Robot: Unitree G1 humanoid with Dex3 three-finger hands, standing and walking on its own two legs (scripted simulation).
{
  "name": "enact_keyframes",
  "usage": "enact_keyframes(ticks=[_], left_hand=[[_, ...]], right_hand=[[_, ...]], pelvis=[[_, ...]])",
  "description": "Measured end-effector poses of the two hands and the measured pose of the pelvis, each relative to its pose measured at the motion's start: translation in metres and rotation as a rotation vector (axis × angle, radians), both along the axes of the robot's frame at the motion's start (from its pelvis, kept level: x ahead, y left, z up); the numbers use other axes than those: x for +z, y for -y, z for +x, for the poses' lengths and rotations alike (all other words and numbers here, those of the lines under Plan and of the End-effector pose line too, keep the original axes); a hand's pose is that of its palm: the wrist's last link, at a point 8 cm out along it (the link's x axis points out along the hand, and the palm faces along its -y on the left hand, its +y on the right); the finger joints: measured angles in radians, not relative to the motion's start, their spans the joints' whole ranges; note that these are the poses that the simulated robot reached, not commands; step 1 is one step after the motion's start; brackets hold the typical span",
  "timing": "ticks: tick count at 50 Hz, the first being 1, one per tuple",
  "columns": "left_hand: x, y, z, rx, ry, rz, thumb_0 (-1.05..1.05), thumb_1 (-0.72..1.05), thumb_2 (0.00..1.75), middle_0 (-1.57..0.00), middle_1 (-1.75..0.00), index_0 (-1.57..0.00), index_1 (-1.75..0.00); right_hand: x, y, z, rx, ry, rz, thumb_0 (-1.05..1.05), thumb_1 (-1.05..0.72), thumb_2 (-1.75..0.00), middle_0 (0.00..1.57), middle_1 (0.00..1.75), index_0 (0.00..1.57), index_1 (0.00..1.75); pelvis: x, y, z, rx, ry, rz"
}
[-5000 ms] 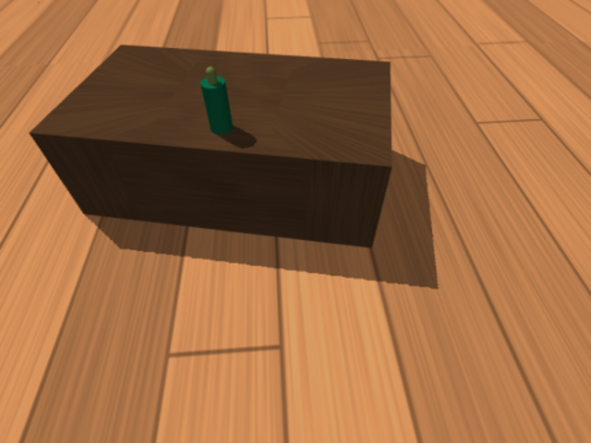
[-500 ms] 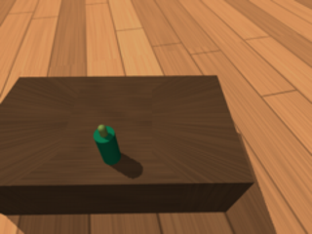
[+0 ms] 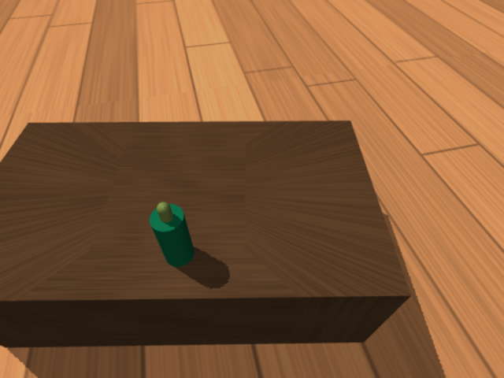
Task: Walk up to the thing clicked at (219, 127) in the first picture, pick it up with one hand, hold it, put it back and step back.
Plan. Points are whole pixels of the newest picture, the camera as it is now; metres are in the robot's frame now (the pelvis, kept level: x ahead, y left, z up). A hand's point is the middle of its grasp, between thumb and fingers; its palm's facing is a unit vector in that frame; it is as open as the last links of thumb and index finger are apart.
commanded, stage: stand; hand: left
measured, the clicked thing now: (171, 231) +0.51 +0.22 -0.21
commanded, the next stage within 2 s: go down in 1.74 s
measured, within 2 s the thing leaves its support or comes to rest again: neither
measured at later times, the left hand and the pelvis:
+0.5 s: hand out of the picture +0.08 +0.26 -0.16, palm faces -0.02 -0.94 -0.35, open 7.4 cm; pelvis +0.01 +0.00 +0.00, yaw +0 degrees
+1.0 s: hand out of the picture +0.06 +0.26 -0.16, palm faces -0.03 -0.94 -0.34, open 7.4 cm; pelvis +0.00 +0.00 +0.00, yaw +0 degrees
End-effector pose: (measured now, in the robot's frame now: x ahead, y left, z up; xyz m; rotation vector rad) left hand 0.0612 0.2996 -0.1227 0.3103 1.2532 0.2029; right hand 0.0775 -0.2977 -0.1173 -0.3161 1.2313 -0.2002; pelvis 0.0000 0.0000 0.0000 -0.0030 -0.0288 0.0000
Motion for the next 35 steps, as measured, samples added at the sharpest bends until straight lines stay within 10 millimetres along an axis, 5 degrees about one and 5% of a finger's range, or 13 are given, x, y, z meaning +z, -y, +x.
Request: enact_keyframes(ticks=[35], left_hand=[[0.003, -0.001, 0.005, -0.011, 0.017, 0.008, 0.01, 0.9, 0.9, -0.21, -0.3, -0.2, -0.3]], right_hand=[[0.0, 0.0, 0.002, -0.004, 0.011, 0.002, 0.0, -0.9, -0.9, 0.21, 0.3, 0.2, 0.3]], pelvis=[[0.0, -0.001, 0.002, 0.001, 0.006, 0.002]])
